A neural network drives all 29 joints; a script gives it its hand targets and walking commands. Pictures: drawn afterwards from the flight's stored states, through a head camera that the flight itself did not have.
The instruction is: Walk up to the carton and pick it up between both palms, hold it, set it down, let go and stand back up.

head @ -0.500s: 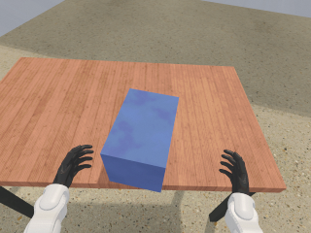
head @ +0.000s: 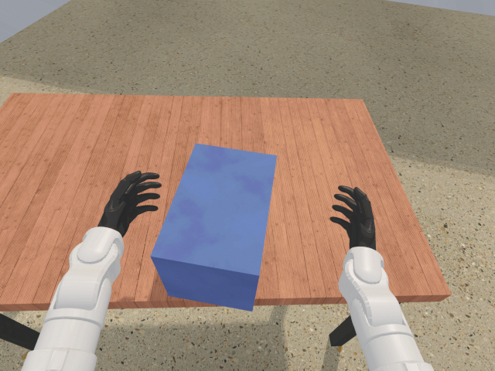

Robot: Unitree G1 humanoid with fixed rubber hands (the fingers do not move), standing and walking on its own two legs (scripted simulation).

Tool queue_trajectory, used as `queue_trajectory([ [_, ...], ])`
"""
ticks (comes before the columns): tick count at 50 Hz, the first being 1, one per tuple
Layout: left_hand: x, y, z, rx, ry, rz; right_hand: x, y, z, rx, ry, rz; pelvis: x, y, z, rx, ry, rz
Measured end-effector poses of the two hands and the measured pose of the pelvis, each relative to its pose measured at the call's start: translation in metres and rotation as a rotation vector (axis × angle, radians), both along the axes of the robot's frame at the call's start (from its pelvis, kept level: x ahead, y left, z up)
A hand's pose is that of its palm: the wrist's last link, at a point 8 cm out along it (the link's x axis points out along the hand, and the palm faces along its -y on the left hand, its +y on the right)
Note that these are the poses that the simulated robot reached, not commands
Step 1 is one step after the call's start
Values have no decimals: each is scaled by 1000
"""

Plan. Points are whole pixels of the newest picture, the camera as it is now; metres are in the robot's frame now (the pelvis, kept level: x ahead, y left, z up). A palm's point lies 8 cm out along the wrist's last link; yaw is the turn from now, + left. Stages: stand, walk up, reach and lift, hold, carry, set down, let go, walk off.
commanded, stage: reach and lift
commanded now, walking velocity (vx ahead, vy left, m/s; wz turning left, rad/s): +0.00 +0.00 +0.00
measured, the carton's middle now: (223, 225) +0.38 +0.05 -0.04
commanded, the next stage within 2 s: none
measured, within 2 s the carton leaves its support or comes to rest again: neither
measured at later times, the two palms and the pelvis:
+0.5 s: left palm (139, 167) +0.41 +0.18 +0.10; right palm (347, 198) +0.36 -0.16 +0.08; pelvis +0.00 +0.00 +0.00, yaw +0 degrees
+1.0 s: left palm (158, 169) +0.46 +0.17 +0.04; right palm (329, 204) +0.38 -0.15 +0.02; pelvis +0.01 +0.01 -0.01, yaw -1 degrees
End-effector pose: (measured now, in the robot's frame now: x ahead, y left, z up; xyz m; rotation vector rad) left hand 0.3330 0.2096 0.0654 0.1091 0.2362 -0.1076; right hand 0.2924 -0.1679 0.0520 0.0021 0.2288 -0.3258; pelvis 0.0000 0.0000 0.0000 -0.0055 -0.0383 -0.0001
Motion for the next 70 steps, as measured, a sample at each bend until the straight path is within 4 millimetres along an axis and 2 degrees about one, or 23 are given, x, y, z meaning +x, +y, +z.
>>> queue_trajectory([
  [6,20,-9,14,-5,-17,-20,14,3,5,3,-1,0,1,1,1,-1,4,0],
  [23,74,-25,30,-7,-8,-13,59,10,23,-11,-3,31,5,0,1,-1,22,0],
  [35,114,-36,27,-2,33,0,84,12,15,-16,50,35,8,3,1,-4,139,-2],
  [42,126,-36,15,-9,42,8,96,17,3,-16,52,41,10,6,-1,-11,221,-4],
  [54,123,-45,-41,-37,50,-1,86,21,-49,-9,85,44,6,15,-10,-26,363,-12],
  [61,123,-40,-57,-25,27,-9,78,28,-70,1,77,50,-3,23,-18,-38,434,-18],
  [70,124,-39,-57,-39,-10,-16,75,32,-73,21,61,35,-15,31,-26,-50,468,-25],
])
